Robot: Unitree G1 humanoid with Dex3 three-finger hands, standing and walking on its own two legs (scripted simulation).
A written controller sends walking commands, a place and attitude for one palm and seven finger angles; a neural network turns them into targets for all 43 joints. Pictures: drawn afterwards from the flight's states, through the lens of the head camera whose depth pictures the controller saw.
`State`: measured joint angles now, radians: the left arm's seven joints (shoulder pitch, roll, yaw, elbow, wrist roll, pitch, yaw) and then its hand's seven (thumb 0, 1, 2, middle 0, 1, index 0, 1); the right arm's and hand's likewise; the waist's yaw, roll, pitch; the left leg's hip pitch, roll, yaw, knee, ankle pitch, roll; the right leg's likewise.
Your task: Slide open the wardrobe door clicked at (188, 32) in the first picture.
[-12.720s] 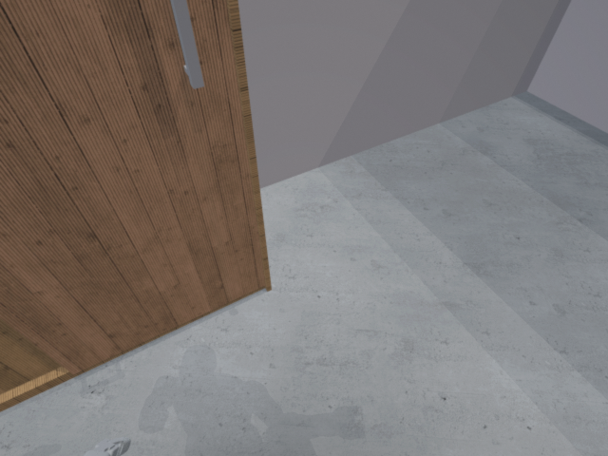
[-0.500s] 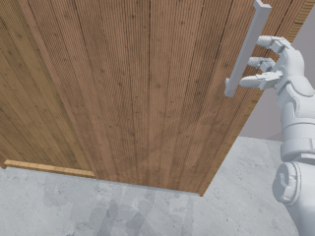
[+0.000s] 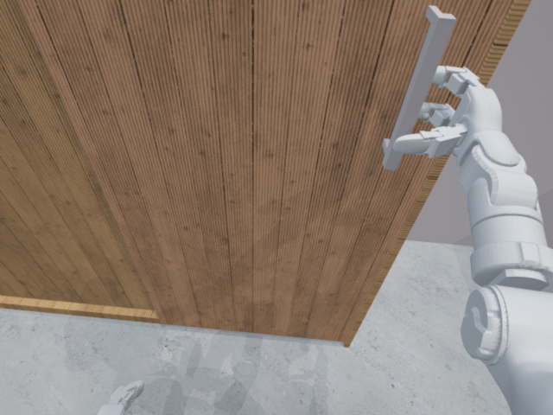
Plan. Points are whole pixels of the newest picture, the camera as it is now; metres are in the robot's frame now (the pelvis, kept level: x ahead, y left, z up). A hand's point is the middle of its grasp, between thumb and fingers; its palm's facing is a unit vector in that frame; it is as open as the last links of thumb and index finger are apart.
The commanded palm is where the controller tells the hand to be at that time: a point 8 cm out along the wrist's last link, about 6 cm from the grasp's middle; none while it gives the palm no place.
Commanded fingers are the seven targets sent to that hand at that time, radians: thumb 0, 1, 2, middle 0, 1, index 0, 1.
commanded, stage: slide the fingers in behind the handle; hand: right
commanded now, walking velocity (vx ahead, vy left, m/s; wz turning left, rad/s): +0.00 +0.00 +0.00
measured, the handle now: (409, 96) +0.52 -0.13 +0.25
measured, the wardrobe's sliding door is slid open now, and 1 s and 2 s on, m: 0.00 0.00 0.00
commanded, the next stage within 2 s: grip the handle and tug to test in 1.04 s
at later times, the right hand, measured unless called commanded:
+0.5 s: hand (407, 115) +0.46 -0.12 +0.25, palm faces -0.02 +1.00 +0.02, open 14.0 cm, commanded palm +0.44 -0.17 +0.24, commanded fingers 0.00 0.50 -0.30 0.30 1.20 0.30 1.20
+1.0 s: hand (400, 112) +0.46 -0.11 +0.25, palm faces -0.04 +1.00 +0.02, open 14.0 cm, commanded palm +0.44 -0.17 +0.24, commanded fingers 0.00 0.50 -0.30 0.30 1.20 0.30 1.20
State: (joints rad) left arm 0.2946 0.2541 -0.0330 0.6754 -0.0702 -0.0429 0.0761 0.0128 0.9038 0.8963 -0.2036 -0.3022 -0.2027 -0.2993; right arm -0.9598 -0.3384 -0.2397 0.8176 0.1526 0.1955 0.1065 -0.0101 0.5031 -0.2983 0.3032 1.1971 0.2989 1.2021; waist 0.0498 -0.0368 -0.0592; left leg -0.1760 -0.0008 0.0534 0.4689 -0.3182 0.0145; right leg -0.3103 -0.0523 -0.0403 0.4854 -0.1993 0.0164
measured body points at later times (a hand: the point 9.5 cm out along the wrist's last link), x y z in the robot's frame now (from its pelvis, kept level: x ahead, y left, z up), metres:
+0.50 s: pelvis +0.00 +0.00 +0.00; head -0.01 +0.01 +0.45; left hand +0.08 +0.26 -0.12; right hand +0.46 -0.17 +0.25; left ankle -0.05 +0.11 -0.74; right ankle +0.03 -0.13 -0.74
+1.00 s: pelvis +0.00 +0.00 +0.00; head +0.00 +0.01 +0.45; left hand +0.10 +0.25 -0.12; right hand +0.46 -0.16 +0.25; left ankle -0.05 +0.11 -0.74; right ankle +0.03 -0.13 -0.74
